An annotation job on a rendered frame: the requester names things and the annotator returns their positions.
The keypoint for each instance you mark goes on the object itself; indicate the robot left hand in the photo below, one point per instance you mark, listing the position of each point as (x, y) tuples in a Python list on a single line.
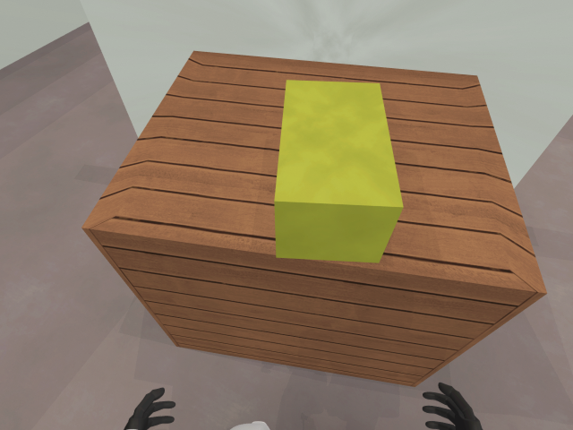
[(140, 419)]

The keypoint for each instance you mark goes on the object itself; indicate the pedestal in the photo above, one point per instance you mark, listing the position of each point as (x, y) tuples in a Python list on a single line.
[(188, 223)]

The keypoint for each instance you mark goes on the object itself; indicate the carton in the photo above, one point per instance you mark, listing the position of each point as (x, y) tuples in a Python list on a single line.
[(337, 193)]

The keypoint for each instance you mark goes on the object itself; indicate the robot right hand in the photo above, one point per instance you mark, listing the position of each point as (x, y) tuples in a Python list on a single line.
[(461, 414)]

